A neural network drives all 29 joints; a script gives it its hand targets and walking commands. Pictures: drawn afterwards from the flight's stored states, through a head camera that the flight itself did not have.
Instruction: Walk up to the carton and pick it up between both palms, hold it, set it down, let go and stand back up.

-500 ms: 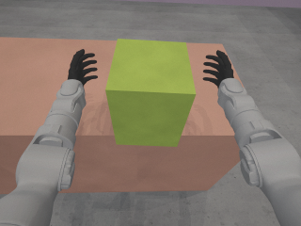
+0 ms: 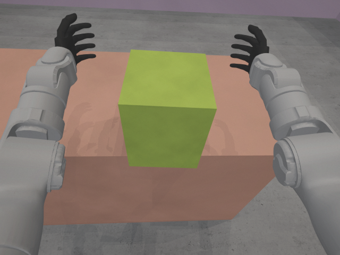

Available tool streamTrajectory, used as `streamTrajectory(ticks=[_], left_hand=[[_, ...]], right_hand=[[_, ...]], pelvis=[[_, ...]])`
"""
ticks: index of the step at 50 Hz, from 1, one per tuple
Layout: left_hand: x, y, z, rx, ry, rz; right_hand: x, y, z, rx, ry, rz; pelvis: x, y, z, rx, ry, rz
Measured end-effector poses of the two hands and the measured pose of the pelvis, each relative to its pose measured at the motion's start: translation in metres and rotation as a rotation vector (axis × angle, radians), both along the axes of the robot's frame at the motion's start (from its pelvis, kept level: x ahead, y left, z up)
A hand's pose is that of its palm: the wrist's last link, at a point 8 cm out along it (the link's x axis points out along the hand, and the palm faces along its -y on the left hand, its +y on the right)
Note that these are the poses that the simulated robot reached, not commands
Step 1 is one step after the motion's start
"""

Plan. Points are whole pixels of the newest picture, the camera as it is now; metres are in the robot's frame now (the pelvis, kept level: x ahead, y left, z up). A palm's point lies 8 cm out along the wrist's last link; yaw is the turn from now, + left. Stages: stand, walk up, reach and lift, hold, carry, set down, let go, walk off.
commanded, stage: set down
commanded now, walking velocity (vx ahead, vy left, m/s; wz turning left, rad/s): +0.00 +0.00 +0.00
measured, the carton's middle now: (165, 112) +0.47 +0.01 +0.06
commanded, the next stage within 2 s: none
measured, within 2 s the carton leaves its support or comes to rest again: neither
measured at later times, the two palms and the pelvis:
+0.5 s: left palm (63, 108) +0.39 +0.24 +0.15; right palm (254, 111) +0.39 -0.18 +0.15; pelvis +0.00 +0.00 +0.01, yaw -1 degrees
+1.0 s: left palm (61, 148) +0.33 +0.24 +0.10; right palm (250, 146) +0.33 -0.17 +0.10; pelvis -0.01 +0.01 +0.00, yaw -2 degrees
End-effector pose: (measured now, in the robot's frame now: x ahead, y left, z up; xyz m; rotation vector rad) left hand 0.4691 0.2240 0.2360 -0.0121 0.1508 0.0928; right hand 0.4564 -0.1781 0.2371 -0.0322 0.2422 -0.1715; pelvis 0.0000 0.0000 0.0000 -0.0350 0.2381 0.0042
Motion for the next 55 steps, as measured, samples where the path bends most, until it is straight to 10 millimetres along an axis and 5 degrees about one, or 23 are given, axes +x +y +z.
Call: streamTrajectory(ticks=[8,23,38,55], left_hand=[[-0.007,-0.009,0.001,0.008,0.023,-0.032],[-0.069,0.011,-0.075,0.011,0.063,-0.016],[-0.111,0.007,-0.105,-0.012,0.060,-0.019],[-0.159,0.017,-0.152,0.025,0.116,-0.036]], right_hand=[[-0.008,-0.016,0.006,0.016,-0.002,0.002],[-0.062,-0.007,-0.080,0.033,0.031,0.040],[-0.096,0.007,-0.094,0.041,0.014,0.039],[-0.145,-0.001,-0.152,0.056,0.035,0.014]], pelvis=[[0.009,0.001,0.005,0.005,-0.081,-0.024],[0.002,-0.003,0.007,0.016,-0.186,-0.016],[-0.016,-0.001,0.004,0.015,-0.213,-0.017],[0.000,0.012,0.005,0.010,-0.262,-0.039]])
